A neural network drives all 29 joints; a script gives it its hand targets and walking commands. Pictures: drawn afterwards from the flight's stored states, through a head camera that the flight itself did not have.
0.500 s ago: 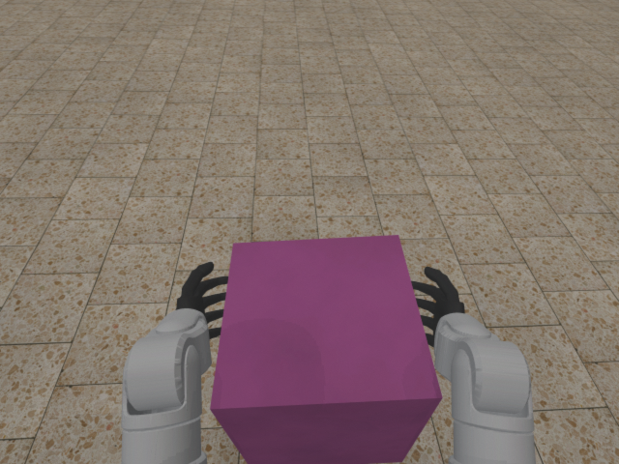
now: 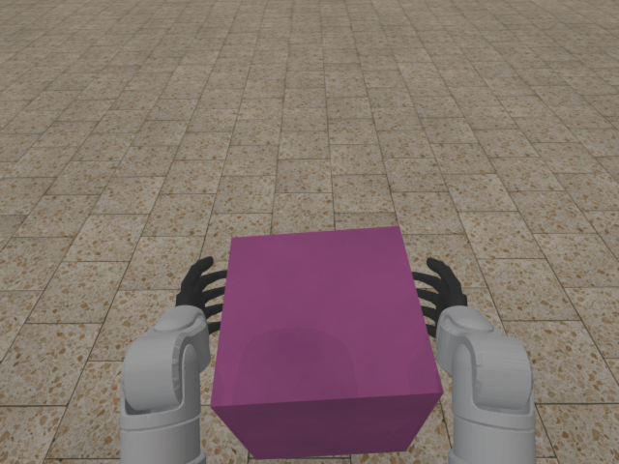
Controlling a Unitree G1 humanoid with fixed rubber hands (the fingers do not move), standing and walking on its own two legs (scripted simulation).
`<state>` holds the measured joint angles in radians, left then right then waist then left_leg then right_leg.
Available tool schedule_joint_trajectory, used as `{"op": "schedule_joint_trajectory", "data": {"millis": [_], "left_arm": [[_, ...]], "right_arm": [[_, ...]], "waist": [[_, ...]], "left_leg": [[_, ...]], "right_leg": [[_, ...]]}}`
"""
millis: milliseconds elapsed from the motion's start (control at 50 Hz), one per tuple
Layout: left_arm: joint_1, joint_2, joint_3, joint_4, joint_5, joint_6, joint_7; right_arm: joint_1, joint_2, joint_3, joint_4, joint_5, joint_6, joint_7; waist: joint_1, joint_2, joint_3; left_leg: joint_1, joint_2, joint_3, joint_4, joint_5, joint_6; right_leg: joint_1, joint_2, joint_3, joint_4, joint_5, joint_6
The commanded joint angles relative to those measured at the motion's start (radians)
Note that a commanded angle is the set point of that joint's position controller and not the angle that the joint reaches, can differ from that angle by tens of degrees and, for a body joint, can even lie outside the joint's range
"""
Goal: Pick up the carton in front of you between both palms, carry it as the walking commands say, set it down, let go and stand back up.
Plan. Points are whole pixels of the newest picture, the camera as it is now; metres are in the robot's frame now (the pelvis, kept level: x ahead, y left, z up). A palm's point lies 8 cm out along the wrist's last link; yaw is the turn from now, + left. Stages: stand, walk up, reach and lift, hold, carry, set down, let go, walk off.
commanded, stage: carry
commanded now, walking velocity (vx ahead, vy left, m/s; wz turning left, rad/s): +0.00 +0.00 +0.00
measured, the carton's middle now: (323, 350) +0.27 +0.00 +0.01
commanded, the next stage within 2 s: hold in 1.86 s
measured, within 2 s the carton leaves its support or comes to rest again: neither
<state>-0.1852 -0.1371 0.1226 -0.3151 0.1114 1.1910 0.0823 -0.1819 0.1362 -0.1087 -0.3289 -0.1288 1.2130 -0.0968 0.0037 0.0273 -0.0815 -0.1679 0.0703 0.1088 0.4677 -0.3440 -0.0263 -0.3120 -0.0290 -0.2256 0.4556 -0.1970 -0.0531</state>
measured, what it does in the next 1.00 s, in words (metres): stands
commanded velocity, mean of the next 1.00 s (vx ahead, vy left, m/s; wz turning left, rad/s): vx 0.00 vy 0.00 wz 0.00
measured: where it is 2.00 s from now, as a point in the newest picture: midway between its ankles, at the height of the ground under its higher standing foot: outside the picture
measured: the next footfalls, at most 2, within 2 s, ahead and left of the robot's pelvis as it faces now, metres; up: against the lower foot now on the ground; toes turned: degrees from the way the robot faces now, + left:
none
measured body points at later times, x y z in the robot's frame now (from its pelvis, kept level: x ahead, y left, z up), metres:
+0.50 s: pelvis +0.02 +0.02 -0.01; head +0.00 +0.02 +0.44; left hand +0.30 +0.17 +0.08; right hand +0.30 -0.13 +0.08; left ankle -0.07 +0.12 -0.74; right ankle +0.03 -0.08 -0.74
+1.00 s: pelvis -0.02 +0.01 +0.00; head -0.05 +0.01 +0.45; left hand +0.26 +0.17 +0.06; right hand +0.26 -0.14 +0.06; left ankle -0.07 +0.12 -0.74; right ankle +0.03 -0.08 -0.74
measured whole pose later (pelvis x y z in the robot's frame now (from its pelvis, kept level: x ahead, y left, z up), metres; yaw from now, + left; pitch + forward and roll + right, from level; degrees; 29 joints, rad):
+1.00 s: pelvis -0.02 +0.01 +0.00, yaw +0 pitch +1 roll +0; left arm -0.17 -0.13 0.12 -0.12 0.17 1.09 0.06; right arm -0.17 0.13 -0.11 -0.13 -0.17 1.10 -0.07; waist 0.00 0.01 -0.12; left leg -0.18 0.04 0.12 0.51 -0.35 0.01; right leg -0.33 -0.07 -0.21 0.51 -0.19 -0.03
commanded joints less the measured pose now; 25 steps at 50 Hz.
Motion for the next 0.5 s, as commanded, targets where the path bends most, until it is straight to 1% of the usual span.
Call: {"op": "schedule_joint_trajectory", "data": {"millis": [0,40,80,180,260,340,480], "left_arm": [[-0.406,-0.879,-0.708,-0.029,-0.395,0.026,-0.255],[-0.390,-0.863,-0.703,0.006,-0.384,0.037,-0.254],[-0.397,-0.869,-0.703,0.036,-0.381,0.040,-0.257],[-0.489,-0.909,-0.724,0.004,-0.413,0.029,-0.263],[-0.471,-0.905,-0.722,-0.005,-0.411,0.029,-0.258],[-0.464,-0.904,-0.722,-0.015,-0.408,0.028,-0.256],[-0.464,-0.900,-0.720,-0.020,-0.407,0.033,-0.258]], "right_arm": [[-0.442,0.880,0.711,-0.038,0.419,0.007,0.260],[-0.414,0.864,0.695,0.009,0.405,0.016,0.262],[-0.415,0.871,0.687,0.044,0.398,0.018,0.265],[-0.506,0.913,0.697,0.009,0.423,0.005,0.268],[-0.491,0.907,0.699,-0.002,0.422,0.005,0.262],[-0.488,0.907,0.703,-0.015,0.424,0.005,0.262],[-0.497,0.902,0.708,-0.026,0.427,0.009,0.264]], "waist": [[0.001,-0.009,-0.331],[0.001,-0.001,-0.323],[0.001,0.000,-0.308],[-0.002,0.001,-0.286],[-0.003,-0.002,-0.307],[-0.004,-0.001,-0.308],[-0.003,-0.015,-0.279]], "left_leg": [[0.028,0.102,-0.047,0.022,0.542,0.001],[0.028,0.097,-0.044,0.042,0.626,0.000],[0.021,0.096,-0.044,0.046,0.663,0.001],[0.034,0.099,-0.049,0.036,0.676,0.009],[0.049,0.102,-0.054,0.049,0.680,0.019],[0.043,0.103,-0.058,0.048,0.644,0.027],[0.013,0.094,-0.063,0.018,0.494,0.035]], "right_leg": [[0.244,-0.156,0.125,0.078,0.613,0.012],[0.226,-0.152,0.120,0.106,0.662,0.012],[0.208,-0.145,0.113,0.118,0.649,0.018],[0.181,-0.135,0.110,0.116,0.556,0.029],[0.187,-0.138,0.112,0.131,0.523,0.024],[0.177,-0.138,0.115,0.133,0.457,0.023],[0.175,-0.147,0.126,0.100,0.405,0.022]]}}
